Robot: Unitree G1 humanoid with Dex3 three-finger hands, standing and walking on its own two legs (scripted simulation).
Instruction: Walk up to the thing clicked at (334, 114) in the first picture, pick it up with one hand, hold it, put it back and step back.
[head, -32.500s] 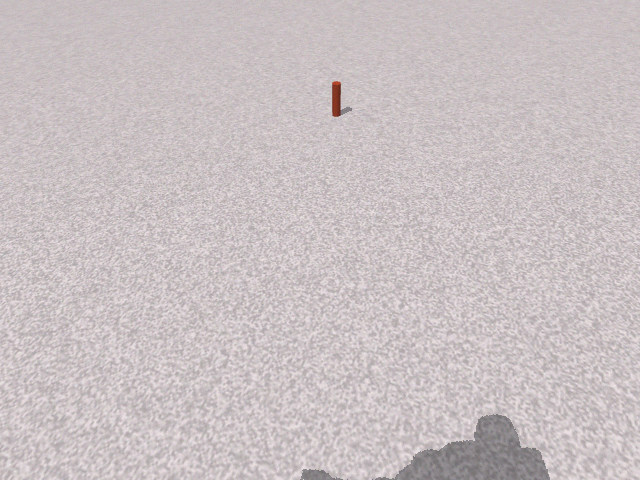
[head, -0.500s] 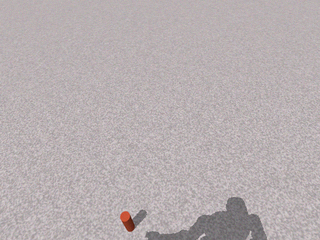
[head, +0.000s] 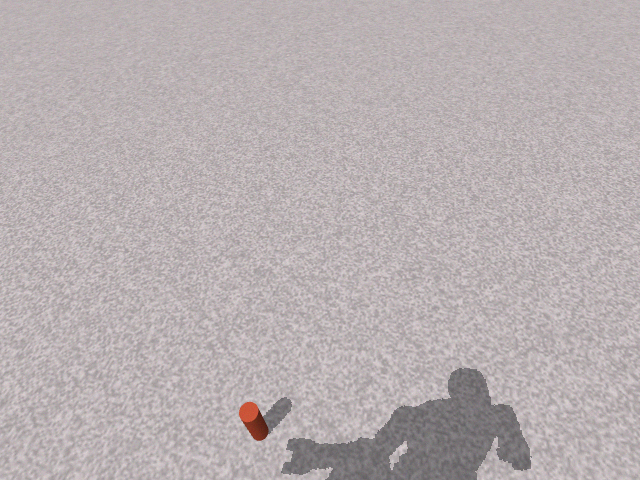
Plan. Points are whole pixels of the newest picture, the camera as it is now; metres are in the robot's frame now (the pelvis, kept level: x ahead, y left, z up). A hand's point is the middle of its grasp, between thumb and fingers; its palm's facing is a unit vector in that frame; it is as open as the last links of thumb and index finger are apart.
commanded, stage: step back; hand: left
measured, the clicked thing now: (254, 422) +0.38 +0.22 -0.68
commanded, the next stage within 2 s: none
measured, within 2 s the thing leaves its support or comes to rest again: neither
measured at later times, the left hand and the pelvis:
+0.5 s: hand out of the picture +0.04 +0.31 -0.18, palm faces -0.08 -0.94 -0.34, open 7.4 cm; pelvis -0.08 +0.05 -0.01, yaw -2 degrees
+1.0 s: hand out of the picture -0.08 +0.29 -0.15, palm faces -0.05 -0.91 -0.41, open 7.4 cm; pelvis -0.22 +0.03 -0.02, yaw -2 degrees
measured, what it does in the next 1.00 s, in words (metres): walks backwards: right foot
